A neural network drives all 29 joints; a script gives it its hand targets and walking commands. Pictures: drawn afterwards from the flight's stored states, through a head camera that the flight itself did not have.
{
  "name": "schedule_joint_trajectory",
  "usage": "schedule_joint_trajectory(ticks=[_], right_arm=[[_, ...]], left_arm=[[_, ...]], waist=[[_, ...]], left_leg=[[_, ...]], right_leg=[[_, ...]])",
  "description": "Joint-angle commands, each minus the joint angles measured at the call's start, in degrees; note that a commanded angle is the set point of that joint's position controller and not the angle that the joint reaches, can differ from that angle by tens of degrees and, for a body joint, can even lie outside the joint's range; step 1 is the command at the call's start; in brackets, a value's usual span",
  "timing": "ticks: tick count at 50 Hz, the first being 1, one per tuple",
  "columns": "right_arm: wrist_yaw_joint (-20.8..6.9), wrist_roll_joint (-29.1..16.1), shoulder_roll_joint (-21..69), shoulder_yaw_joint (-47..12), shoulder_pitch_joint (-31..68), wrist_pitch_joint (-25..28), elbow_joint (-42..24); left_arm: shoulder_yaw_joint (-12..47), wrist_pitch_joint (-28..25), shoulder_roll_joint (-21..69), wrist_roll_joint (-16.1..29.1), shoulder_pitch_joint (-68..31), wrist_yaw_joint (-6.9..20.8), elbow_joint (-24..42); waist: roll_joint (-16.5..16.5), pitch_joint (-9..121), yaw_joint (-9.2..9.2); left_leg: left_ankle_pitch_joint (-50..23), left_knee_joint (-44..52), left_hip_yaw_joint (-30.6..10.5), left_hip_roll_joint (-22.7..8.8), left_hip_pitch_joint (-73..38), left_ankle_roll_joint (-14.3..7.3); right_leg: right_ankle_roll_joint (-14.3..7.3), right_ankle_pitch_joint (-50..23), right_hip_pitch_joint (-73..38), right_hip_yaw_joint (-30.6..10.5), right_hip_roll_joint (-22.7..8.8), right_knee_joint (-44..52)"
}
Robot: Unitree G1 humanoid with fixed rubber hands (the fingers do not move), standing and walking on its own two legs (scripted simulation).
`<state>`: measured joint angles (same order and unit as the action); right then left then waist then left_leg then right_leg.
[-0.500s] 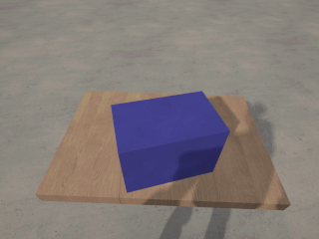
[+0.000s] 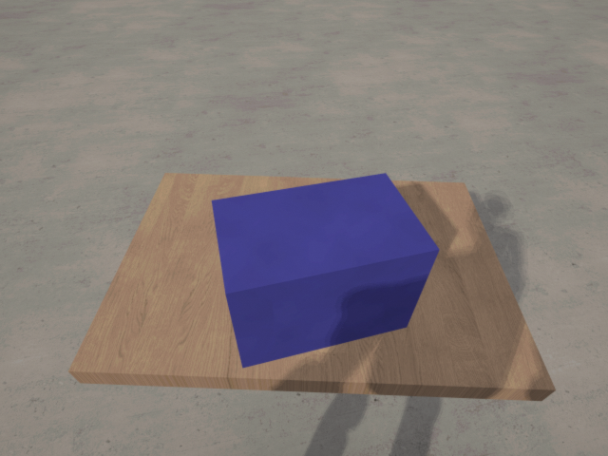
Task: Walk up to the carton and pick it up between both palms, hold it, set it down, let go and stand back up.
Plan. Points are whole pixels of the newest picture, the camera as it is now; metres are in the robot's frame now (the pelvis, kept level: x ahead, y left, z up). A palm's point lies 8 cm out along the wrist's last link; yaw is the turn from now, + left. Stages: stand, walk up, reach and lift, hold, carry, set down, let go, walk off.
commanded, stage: stand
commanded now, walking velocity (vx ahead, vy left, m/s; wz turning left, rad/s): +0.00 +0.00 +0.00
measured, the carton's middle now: (315, 268) +0.45 +0.01 -0.03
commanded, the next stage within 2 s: none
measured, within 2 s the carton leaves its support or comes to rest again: neither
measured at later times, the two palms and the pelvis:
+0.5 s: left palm out of the picture +0.02 +0.32 -0.11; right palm out of the picture +0.08 -0.27 -0.12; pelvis +0.00 +0.00 +0.00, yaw +0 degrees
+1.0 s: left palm out of the picture +0.02 +0.32 -0.11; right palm out of the picture +0.08 -0.27 -0.12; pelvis +0.00 +0.00 +0.00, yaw +0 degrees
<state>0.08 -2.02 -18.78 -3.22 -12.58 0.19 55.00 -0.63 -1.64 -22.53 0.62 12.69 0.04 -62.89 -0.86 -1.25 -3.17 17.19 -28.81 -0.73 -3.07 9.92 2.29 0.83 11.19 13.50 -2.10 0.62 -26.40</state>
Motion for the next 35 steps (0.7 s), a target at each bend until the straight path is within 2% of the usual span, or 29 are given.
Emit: schedule_joint_trajectory(ticks=[1, 2, 3, 5, 6, 7, 8, 9, 11, 15, 17, 18, 22, 27, 34, 35], right_arm=[[0.54, 2.93, -14.33, 4.46, 3.52, 1.38, -1.17], [0.58, 2.96, -13.99, 4.31, 3.74, 1.36, -1.34], [0.61, 2.81, -14.00, 4.25, 3.36, 1.44, -1.38], [0.63, 2.70, -13.85, 4.31, 3.23, 1.34, -1.14], [0.61, 2.60, -13.79, 4.24, 3.08, 1.34, -0.99], [0.56, 2.59, -13.86, 4.23, 3.40, 1.37, -1.01], [0.57, 2.72, -14.37, 4.40, 3.40, 1.35, -0.84], [0.51, 2.70, -14.07, 4.32, 2.95, 1.33, -0.89], [0.53, 2.69, -14.37, 4.46, 3.52, 1.36, -1.08], [0.77, 2.75, -14.77, 4.59, 3.13, 1.48, -0.80], [0.56, 2.64, -14.39, 4.43, 3.47, 1.32, -0.59], [0.68, 2.64, -14.29, 4.30, 3.36, 1.30, -0.95], [0.56, 2.88, -13.74, 4.32, 3.49, 1.25, -1.17], [0.56, 2.67, -13.90, 4.30, 3.09, 1.41, -0.74], [0.68, 2.67, -14.08, 4.24, 4.18, 1.39, -1.02], [0.70, 2.66, -13.76, 4.12, 3.67, 1.44, -0.92]], left_arm=[[-1.42, -0.98, -11.46, -0.62, -4.33, -0.08, 1.39], [-1.24, -0.89, -11.22, -0.57, -4.09, 0.00, 1.18], [-1.23, -0.92, -11.18, -0.60, -3.80, 0.07, 1.41], [-1.24, -0.88, -11.38, -0.50, -3.56, 0.03, 1.08], [-1.06, -0.92, -11.03, -0.33, -3.53, 0.05, 1.05], [-1.18, -1.05, -11.24, -0.69, -4.08, -0.02, 1.15], [-1.17, -1.01, -11.15, -0.55, -3.95, 0.05, 1.27], [-1.35, -1.01, -11.50, -0.70, -4.05, -0.05, 1.40], [-1.15, -1.03, -11.45, -0.59, -4.01, 0.07, 1.07], [-1.30, -1.20, -11.51, -0.48, -3.76, 0.01, 1.19], [-1.23, -1.00, -11.63, -0.56, -3.54, 0.10, 1.11], [-1.20, -0.89, -11.52, -0.59, -4.64, 0.02, 1.25], [-1.14, -0.93, -10.94, -0.50, -4.59, 0.01, 1.40], [-1.25, -0.94, -11.67, -0.58, -3.74, 0.01, 0.82], [-1.18, -0.80, -11.44, -0.50, -4.03, 0.05, 0.80], [-1.13, -0.83, -11.44, -0.56, -4.44, 0.07, 1.15]], waist=[[-4.87, 1.13, 3.04], [-5.37, 0.96, 2.85], [-3.94, 0.24, 2.56], [-3.95, 0.34, 2.74], [-5.18, 0.59, 2.75], [-4.26, 0.74, 3.12], [-4.55, 0.72, 2.63], [-4.49, 0.99, 3.34], [-5.31, 0.78, 3.02], [-3.64, 1.13, 2.80], [-4.28, 1.03, 2.64], [-4.19, 0.27, 3.37], [-5.26, 0.37, 2.83], [-3.82, 0.61, 2.94], [-5.38, 0.67, 2.77], [-4.23, 0.87, 3.10]], left_leg=[[-6.48, 10.26, -3.71, -4.46, -0.41, -3.68], [-6.37, 10.42, -3.94, -4.49, 0.24, -3.59], [-6.42, 10.10, -4.01, -4.37, 0.49, -3.75], [-6.54, 10.23, -3.92, -4.51, 0.00, -3.69], [-6.67, 10.20, -3.68, -4.21, -0.18, -3.68], [-6.49, 10.09, -3.74, -4.25, -0.31, -3.49], [-6.41, 10.13, -3.71, -4.37, 0.09, -3.77], [-6.95, 10.14, -3.57, -4.27, -0.44, -3.59], [-7.31, 10.21, -3.68, -4.42, -0.04, -3.63], [-8.85, 9.85, -3.53, -4.45, -0.83, -3.66], [-7.88, 9.96, -3.43, -4.32, -0.66, -3.45], [-7.84, 9.95, -3.60, -4.30, -0.20, -3.61], [-6.39, 10.34, -3.35, -4.06, 0.65, -3.56], [-7.27, 10.27, -3.59, -4.33, -0.36, -3.43], [-7.98, 10.52, -3.86, -4.82, -0.30, -3.58], [-7.48, 10.65, -4.08, -4.58, -0.30, -3.51]], right_leg=[[-3.49, -8.13, -3.37, -5.45, -7.32, 5.31], [-3.18, -8.13, -3.89, -5.08, -7.16, 5.30], [-3.30, -7.44, -3.68, -4.94, -7.22, 5.57], [-3.36, -8.09, -3.36, -5.25, -7.47, 5.67], [-3.48, -7.94, -3.46, -5.73, -7.61, 5.78], [-3.45, -7.60, -3.37, -5.45, -7.43, 5.50], [-3.49, -8.42, -3.56, -5.65, -7.43, 5.71], [-3.46, -8.33, -3.31, -5.51, -7.31, 5.40], [-3.22, -9.39, -3.43, -5.24, -7.49, 5.28], [-3.19, -10.74, -3.89, -4.81, -7.44, 5.02], [-3.35, -9.63, -3.88, -4.96, -7.42, 5.40], [-3.42, -9.15, -2.83, -5.31, -7.55, 5.28], [-3.34, -7.76, -3.84, -5.15, -7.36, 5.85], [-3.38, -8.54, -3.72, -5.27, -7.43, 5.43], [-3.30, -9.32, -3.68, -5.04, -7.49, 5.27], [-3.37, -8.47, -3.89, -4.90, -7.45, 5.00]])
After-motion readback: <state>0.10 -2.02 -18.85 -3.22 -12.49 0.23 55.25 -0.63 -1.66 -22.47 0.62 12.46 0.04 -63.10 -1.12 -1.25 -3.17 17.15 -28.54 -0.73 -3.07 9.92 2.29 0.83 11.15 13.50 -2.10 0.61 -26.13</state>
